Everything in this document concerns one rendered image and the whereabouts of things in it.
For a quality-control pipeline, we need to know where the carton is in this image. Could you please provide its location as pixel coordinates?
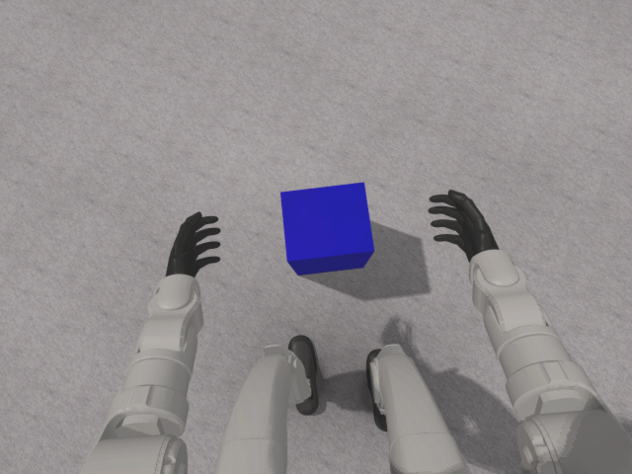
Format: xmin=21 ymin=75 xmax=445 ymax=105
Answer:
xmin=280 ymin=183 xmax=374 ymax=276

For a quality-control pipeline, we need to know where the left robot upper arm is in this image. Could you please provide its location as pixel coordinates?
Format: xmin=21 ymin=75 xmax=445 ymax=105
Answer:
xmin=83 ymin=434 xmax=188 ymax=474

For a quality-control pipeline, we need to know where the robot right forearm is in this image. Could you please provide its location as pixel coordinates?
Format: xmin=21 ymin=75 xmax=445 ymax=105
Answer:
xmin=469 ymin=250 xmax=632 ymax=446

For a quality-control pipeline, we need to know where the left robot hand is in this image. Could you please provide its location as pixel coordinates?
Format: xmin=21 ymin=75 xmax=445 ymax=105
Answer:
xmin=166 ymin=212 xmax=221 ymax=277

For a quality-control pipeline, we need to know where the right robot shin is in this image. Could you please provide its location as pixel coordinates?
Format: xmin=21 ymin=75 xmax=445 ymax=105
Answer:
xmin=376 ymin=345 xmax=415 ymax=415

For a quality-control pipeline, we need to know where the robot left forearm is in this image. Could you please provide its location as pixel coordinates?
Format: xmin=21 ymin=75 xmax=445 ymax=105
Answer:
xmin=79 ymin=274 xmax=203 ymax=474

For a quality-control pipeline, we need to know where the right robot hand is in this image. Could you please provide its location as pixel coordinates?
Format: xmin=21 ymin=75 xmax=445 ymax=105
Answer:
xmin=429 ymin=190 xmax=500 ymax=263

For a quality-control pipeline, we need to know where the left robot foot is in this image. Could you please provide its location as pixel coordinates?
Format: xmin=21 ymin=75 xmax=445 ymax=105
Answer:
xmin=288 ymin=335 xmax=319 ymax=416

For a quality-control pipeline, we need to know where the right robot upper arm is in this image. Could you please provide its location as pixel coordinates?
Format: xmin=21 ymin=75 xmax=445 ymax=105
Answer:
xmin=516 ymin=409 xmax=632 ymax=474

